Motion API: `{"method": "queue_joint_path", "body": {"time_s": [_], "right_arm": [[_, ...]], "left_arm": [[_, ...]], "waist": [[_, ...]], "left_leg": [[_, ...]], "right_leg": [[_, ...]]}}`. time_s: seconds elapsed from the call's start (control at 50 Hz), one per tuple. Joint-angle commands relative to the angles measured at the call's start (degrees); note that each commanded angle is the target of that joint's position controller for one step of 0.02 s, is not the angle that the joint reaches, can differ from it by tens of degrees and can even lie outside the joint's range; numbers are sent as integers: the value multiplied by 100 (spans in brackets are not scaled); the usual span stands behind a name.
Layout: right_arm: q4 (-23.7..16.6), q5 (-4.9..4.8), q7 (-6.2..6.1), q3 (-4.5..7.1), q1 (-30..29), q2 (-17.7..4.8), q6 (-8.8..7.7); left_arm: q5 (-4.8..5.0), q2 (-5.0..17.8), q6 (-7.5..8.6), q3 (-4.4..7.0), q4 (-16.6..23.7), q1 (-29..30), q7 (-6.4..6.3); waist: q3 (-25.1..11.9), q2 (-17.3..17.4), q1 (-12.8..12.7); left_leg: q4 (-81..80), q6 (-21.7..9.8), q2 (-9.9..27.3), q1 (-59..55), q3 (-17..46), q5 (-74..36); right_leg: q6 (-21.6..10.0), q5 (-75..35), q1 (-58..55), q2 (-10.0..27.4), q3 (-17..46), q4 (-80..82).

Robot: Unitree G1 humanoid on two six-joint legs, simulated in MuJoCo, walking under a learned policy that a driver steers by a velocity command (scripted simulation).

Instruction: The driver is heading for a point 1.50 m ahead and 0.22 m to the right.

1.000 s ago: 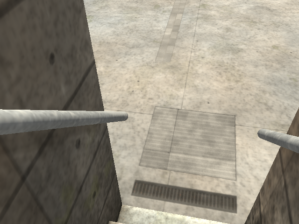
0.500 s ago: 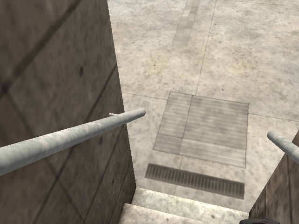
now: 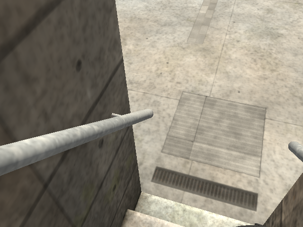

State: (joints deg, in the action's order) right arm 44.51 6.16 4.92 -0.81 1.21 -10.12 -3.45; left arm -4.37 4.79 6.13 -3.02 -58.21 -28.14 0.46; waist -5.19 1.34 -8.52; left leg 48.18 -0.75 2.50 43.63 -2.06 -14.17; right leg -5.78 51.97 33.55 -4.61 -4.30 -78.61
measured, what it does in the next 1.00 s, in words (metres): goes down: left foot 0.21 m lower, then right foot 0.22 m lower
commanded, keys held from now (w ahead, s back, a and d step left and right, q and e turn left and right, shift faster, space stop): w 0.62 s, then no key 0.38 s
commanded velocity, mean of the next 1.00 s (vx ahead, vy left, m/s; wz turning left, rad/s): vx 0.32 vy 0.08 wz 0.00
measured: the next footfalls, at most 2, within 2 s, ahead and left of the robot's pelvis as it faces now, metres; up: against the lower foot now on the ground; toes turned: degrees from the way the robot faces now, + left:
left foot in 0.08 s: +0.12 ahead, +0.10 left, -0.21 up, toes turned +4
right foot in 0.52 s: +0.32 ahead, -0.15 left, -0.43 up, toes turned +1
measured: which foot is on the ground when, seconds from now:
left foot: up 0.00-0.06, down 0.08-0.54, up 0.56-1.00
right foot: down 0.00-0.06, up 0.08-0.50, down 0.52-1.00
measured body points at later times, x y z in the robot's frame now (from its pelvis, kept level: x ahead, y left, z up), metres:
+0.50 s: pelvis +0.20 -0.04 -0.23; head +0.18 -0.07 +0.21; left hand +0.37 +0.20 -0.32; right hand +0.14 -0.25 -0.40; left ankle +0.09 +0.10 -0.81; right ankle +0.31 -0.15 -0.96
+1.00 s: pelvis +0.38 -0.10 -0.41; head +0.40 -0.11 +0.04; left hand +0.27 +0.07 -0.56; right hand +0.48 -0.32 -0.56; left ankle +0.53 +0.05 -1.10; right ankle +0.28 -0.15 -1.03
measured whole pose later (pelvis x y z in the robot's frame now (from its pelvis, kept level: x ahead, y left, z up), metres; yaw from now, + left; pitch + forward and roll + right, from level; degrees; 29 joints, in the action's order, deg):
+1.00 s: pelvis +0.38 -0.10 -0.41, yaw +0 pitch +5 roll -1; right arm 53.6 3.0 6.2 -0.7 12.3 -12.4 -3.1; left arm -0.7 3.6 6.2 -2.6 -60.8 -31.3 2.3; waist -2.4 1.7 -5.2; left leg 43.9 -0.5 4.7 42.5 0.4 -25.8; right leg -7.8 48.6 29.4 -7.6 -4.0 -73.4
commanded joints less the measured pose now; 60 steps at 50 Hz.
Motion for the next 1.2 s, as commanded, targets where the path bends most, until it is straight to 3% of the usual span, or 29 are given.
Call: {"method": "queue_joint_path", "body": {"time_s": [0.02, 0.08, 0.12, 0.14, 0.2, 0.22, 0.24, 0.26, 0.3, 0.38, 0.4, 0.46, 0.48, 0.5, 0.52, 0.54, 0.58, 0.6, 0.62, 0.66, 0.7, 0.76, 0.8, 0.84, 1.02, 1.08, 1.1, 1.14, 1.2], "right_arm": [[-338, -16, -49, 53, -128, -371, 52], [437, -124, -231, 525, 3066, -1115, 49], [628, 39, -21, 662, 3783, -1330, -72], [724, -1065, -491, 679, 3454, -1091, 131], [403, -655, -1047, 137, 2286, -222, 104], [374, -187, -478, 4, 1333, 275, 12], [247, -79, -320, 84, 966, -371, -120], [216, -135, -235, 40, 871, -550, -236], [614, -350, -436, -102, 2033, -410, -406], [1197, -428, -740, -142, 3357, -133, -325], [783, -929, -924, 155, 2273, -759, -115], [731, -785, -1010, 230, 1404, -782, 132], [887, -530, -906, 91, 1611, -395, 263], [711, 123, -494, -55, 1556, -788, 56], [1235, 512, -54, 33, 2280, -1339, 109], [1497, 277, 268, 267, 2973, -1264, -34], [788, -232, 300, 243, 3164, -788, -99], [169, -339, 145, -60, 2429, -301, -85], [40, -366, -135, -248, 2003, 135, -73], [-64, -251, -314, -273, 2126, 193, 30], [180, -367, -217, -77, 2608, -100, 75], [322, -358, -5, 200, 2056, -650, 34], [552, -149, -31, 134, 2138, -549, -75], [323, -369, -134, 50, 1302, -359, -133], [775, -442, 149, 69, 932, -481, 47], [1320, -506, 34, 176, 3030, -655, 9], [1453, -427, 35, 278, 3967, -671, -21], [1268, -955, 327, 292, 3658, -1113, -49], [1278, -449, 139, 104, 3148, -237, 21]], "left_arm": [[101, 1284, -168, 239, 314, -68, 10], [-136, 1350, -280, 435, -173, -598, 545], [18, 523, -193, 289, 337, -405, 783], [256, 943, -277, 453, 1121, 821, -105], [125, 925, -488, 471, 1586, 2093, -423], [182, 170, -516, 160, 880, 17, 188], [40, 353, -573, 242, 613, -494, 571], [279, 656, -646, 344, 701, -165, 700], [-338, 1140, -559, 494, 1007, 457, 807], [-51, 914, -413, 241, 1473, 2029, 608], [345, 1045, -348, 514, 2061, 3395, -112], [457, 1413, -668, 639, 1371, 1777, -483], [597, 1459, -645, 712, 1212, 1276, -444], [-80, 1661, -564, 417, 955, -5, 404], [-54, 1672, -486, 706, 417, -1299, 467], [72, 2532, -444, 1072, 75, -2242, 452], [-73, 2388, -131, 988, 82, -1419, 722], [215, 2237, -177, 900, 160, -869, 864], [68, 1735, -78, 761, 75, -272, 776], [-200, 952, 106, 559, -45, 434, 617], [-36, 389, 380, 418, -131, 567, 412], [106, 1144, 435, 382, 77, 474, 302], [227, 1067, 423, 330, 94, -229, 145], [125, 1037, 305, 353, -451, -1621, -3], [490, 646, -111, 108, -81, -177, 154], [526, 910, -231, 56, 117, 958, 535], [612, 721, -268, 8, -94, 692, 803], [472, 770, -185, 248, 381, 231, 740], [593, 347, -364, -17, 666, 1366, 586]], "waist": [[796, -103, 257], [-91, 869, 1183], [-1015, 869, 1024], [-801, 392, 1508], [868, -664, 788], [1193, -559, -7], [1386, -30, -342], [711, -499, -345], [324, -271, 466], [787, -333, 1423], [79, 24, 1382], [511, 1137, 618], [1139, 852, 502], [2584, -1175, 417], [1393, -919, -288], [543, -1952, -464], [-475, -1578, 345], [-355, -1263, 379], [931, -554, 804], [1209, 206, 1339], [1101, 76, 1236], [828, -640, 1139], [287, -389, 804], [334, -608, 273], [685, -344, 591], [417, -6, 1666], [37, 633, 2119], [-648, 1155, 1381], [487, 47, 1074]], "left_leg": [[-2608, -3, 174, -1554, 277, 403], [-3075, -621, 154, -4850, -253, 164], [-736, -1803, 964, -7362, 1152, -2111], [-933, -2692, 2359, -7913, 2625, -428], [-2071, -1810, 2100, -3348, 2406, 3242], [-1943, -1804, 1024, -123, 1807, 3169], [-1554, -1560, 366, 1604, 1191, 3582], [-1432, -1396, 462, 1252, 1577, 1095], [46, -1618, 630, -572, 1350, 2031], [686, -1552, 799, -1981, 2299, 4365], [-531, -1073, 460, -1386, 2080, 4431], [814, -923, 444, -178, 1449, 4721], [1861, -1178, 116, -635, 784, 4255], [3395, -649, 858, -381, 1933, 4524], [4120, -925, 481, 1414, 1708, 4893], [7548, -657, -749, 2248, 1037, 5428], [9281, -568, -610, 3986, 497, 4686], [8757, -403, -369, 4761, 567, 4313], [7816, -439, 341, 5515, 890, 2981], [6891, -242, 1031, 4817, 1172, 1208], [5273, -324, 811, 3353, 555, -321], [4634, -293, 444, 1069, -130, -399], [2846, -178, 420, 1971, 486, -698], [2198, 17, 313, 3660, 632, -99], [-2255, 334, 275, -1014, 204, -407], [-2949, 253, 317, -4135, -309, -884], [-2855, -115, 588, -5828, -37, -1564], [-2361, -1242, 1490, -5992, 2155, 90], [-2712, -907, 866, -2702, 933, 1062]], "right_leg": [[-681, -806, 7, 1178, 2526, 1816], [-138, -2245, 478, 311, 1254, -2172], [312, -1166, 4479, -21, 595, -5434], [427, 738, 5624, 374, 1017, -4043], [817, -3041, 3614, 1039, 1474, -462], [341, -6018, 1909, 1273, 835, 13], [383, -7123, 195, 987, 504, -1238], [735, -7317, 331, 1063, 563, -1812], [380, -7445, 1669, 1119, 704, -360], [561, -8105, 2428, 1290, 822, 3477], [806, -7108, -347, 803, 1036, 3023], [858, -6806, -2205, 663, 774, 2485], [782, -5665, -1705, 700, 673, 3998], [257, -7652, -702, 1687, 1006, 7489], [293, -7835, -3991, 864, -134, 5299], [-669, -6551, -4858, 822, 573, 4467], [-1139, -6614, -5066, 1809, 2173, 4114], [-1549, -3619, -4460, 2600, 3974, 5227], [-1253, -1944, -3374, 2781, 4128, 5531], [-1113, -2739, -1277, 2487, 3760, 5325], [-427, -3241, 416, 1353, 2343, 4903], [-218, -3992, 2006, 1000, 1782, 4677], [-449, -5465, -284, 1262, 2083, 3417], [-321, -6303, -2673, 1517, 2707, 2825], [33, -6079, -573, 773, 2305, 1463], [222, -6204, 893, 629, 2062, 450], [694, -5500, 1979, 339, 1751, -764], [1370, -750, 2828, 160, 342, -2269], [784, 584, 1517, 376, 204, -787]]}}
Keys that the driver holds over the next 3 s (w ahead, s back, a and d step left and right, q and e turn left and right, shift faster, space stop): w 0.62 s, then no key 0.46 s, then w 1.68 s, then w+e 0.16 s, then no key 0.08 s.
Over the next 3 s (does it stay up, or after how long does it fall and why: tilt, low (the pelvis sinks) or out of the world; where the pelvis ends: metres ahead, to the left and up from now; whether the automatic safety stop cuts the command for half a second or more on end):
stays up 1.32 -0.13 -0.93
